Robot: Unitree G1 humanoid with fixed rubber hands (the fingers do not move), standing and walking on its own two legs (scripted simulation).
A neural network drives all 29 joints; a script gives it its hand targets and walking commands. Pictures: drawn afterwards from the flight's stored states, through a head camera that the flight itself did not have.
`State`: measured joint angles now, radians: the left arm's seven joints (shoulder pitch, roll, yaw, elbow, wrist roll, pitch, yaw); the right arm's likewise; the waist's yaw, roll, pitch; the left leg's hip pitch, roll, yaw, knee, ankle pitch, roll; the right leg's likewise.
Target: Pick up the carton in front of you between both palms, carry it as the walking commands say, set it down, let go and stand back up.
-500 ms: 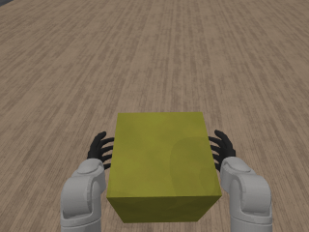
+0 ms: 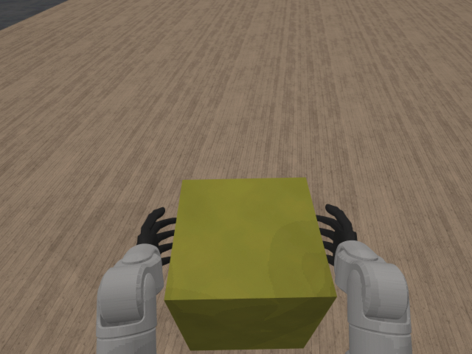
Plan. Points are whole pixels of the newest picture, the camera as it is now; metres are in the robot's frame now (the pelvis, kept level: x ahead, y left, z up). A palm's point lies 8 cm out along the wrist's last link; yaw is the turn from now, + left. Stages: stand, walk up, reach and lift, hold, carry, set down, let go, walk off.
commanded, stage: carry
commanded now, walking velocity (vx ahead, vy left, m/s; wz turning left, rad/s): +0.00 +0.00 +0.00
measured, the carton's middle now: (245, 267) +0.28 +0.00 +0.01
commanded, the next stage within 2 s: hold in 1.32 s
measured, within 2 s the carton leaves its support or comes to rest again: neither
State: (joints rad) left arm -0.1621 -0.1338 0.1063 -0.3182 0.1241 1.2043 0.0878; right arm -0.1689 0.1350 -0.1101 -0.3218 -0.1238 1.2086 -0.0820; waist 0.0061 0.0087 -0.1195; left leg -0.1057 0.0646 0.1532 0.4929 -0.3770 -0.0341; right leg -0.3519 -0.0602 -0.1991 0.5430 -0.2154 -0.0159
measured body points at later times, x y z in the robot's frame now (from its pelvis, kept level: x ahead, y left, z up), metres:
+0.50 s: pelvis -0.03 +0.01 -0.01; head -0.05 +0.01 +0.44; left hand +0.24 +0.17 +0.05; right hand +0.24 -0.14 +0.05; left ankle -0.14 +0.10 -0.74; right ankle +0.00 -0.11 -0.74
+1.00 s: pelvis -0.08 +0.01 -0.01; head -0.10 +0.01 +0.44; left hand +0.22 +0.17 +0.02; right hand +0.22 -0.13 +0.02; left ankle -0.14 +0.10 -0.74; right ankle +0.00 -0.11 -0.74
